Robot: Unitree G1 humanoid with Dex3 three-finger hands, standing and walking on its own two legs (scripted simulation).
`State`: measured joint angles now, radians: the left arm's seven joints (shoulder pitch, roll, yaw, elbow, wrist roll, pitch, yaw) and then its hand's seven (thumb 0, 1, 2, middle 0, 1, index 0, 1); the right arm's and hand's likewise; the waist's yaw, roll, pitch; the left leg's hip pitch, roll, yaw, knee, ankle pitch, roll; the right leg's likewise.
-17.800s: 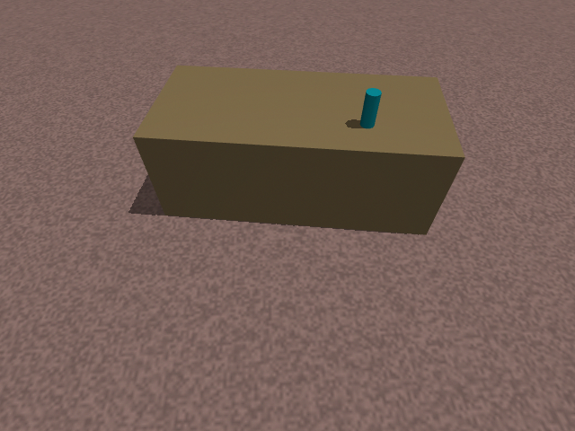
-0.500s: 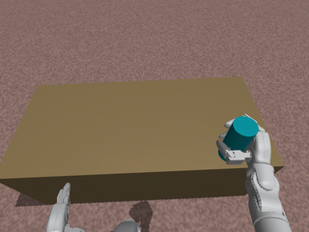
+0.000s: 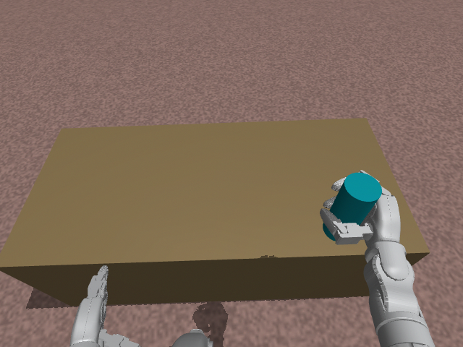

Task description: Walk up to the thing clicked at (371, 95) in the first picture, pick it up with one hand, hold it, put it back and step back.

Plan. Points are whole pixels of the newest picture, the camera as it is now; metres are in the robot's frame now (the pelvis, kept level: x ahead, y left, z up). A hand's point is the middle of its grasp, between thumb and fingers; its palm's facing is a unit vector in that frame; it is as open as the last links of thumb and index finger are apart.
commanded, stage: crouch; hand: right
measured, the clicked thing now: (348, 210) +0.34 -0.17 +0.05
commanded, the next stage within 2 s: lower in 1.28 s
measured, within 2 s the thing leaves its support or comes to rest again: neither
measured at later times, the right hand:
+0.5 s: hand (324, 191) +0.44 -0.17 -0.04, palm faces +0.09 +1.00 +0.02, open 7.8 cm
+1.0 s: hand (316, 184) +0.49 -0.17 -0.09, palm faces +0.12 +0.99 +0.01, open 7.8 cm
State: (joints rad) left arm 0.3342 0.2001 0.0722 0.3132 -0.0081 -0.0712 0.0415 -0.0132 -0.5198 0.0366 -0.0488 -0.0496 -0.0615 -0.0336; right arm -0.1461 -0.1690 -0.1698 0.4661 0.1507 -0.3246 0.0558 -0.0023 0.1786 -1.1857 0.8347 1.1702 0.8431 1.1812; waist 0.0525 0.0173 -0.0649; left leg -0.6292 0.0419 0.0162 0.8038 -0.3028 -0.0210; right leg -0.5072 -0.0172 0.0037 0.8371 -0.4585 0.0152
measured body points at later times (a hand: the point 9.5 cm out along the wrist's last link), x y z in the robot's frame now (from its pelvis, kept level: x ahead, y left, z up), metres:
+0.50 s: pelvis -0.02 -0.01 -0.05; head +0.10 -0.04 +0.38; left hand +0.13 +0.25 -0.06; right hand +0.42 -0.22 -0.04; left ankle +0.06 +0.13 -0.70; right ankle -0.02 -0.13 -0.70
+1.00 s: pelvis -0.02 -0.01 -0.09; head +0.14 -0.06 +0.33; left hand +0.14 +0.26 -0.05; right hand +0.48 -0.22 -0.09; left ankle +0.06 +0.13 -0.70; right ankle -0.02 -0.13 -0.70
